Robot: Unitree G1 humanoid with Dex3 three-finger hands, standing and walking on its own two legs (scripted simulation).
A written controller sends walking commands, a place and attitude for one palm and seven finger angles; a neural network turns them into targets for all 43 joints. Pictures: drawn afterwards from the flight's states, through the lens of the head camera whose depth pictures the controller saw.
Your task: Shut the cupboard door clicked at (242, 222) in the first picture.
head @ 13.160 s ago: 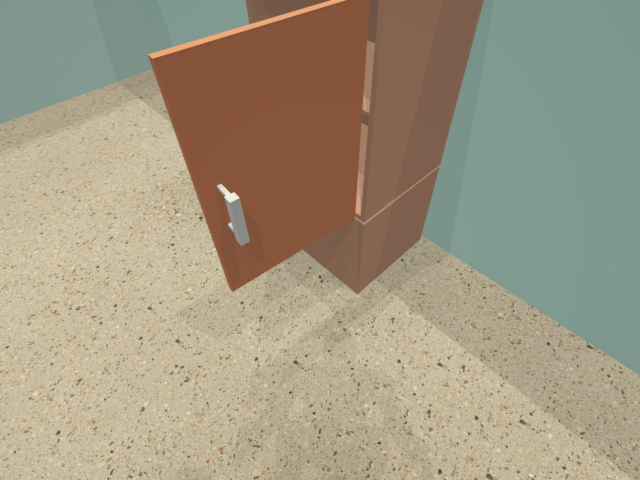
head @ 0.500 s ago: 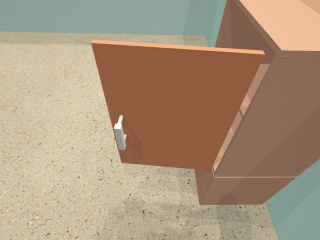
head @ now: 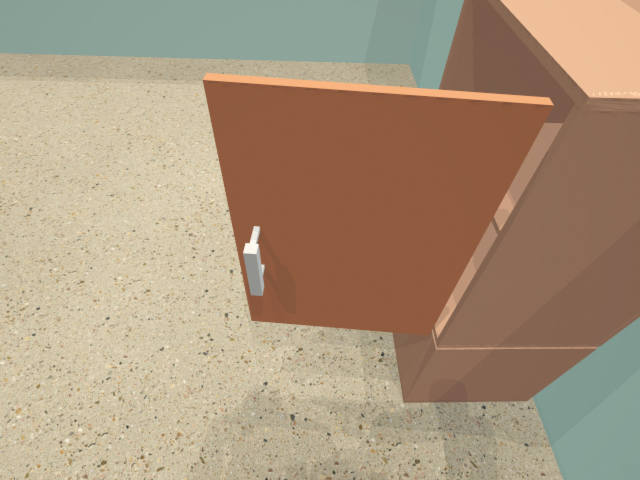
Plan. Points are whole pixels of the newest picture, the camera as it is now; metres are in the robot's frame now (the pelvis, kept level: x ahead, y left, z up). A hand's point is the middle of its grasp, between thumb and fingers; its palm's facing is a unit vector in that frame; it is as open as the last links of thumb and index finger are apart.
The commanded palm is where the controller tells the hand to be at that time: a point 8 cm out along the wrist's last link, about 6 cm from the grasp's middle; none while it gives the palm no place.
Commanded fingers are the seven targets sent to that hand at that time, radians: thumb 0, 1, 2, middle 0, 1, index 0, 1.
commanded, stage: look again from close up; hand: left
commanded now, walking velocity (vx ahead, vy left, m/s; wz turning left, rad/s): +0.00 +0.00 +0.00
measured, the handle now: (256, 261) +0.47 +0.14 -0.08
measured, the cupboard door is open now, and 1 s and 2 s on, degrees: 85 85 85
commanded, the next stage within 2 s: raise the hand and make a fist in 0.58 s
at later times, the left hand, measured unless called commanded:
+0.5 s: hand out of the picture +0.00 +0.17 -0.18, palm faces +0.00 -0.98 -0.20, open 7.4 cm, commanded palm none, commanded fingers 0.00 0.90 0.90 -0.20 -0.30 -0.20 -0.30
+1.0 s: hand (217, 424) +0.19 +0.14 -0.04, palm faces +0.02 -1.00 -0.02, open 6.7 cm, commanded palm +0.11 +0.21 -0.08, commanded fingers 0.00 0.90 0.90 -0.49 -0.62 -0.49 -0.62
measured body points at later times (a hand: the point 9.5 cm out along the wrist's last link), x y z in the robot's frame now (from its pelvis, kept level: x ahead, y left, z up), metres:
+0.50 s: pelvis +0.01 -0.01 +0.00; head +0.02 +0.00 +0.45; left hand +0.00 +0.22 -0.16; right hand +0.03 -0.25 -0.15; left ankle +0.02 +0.03 -0.74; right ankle -0.01 -0.15 -0.74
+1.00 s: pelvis -0.02 -0.05 -0.07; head +0.00 -0.05 +0.38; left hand +0.18 +0.19 -0.03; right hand +0.16 -0.30 -0.13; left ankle +0.02 +0.03 -0.74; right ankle +0.04 -0.13 -0.74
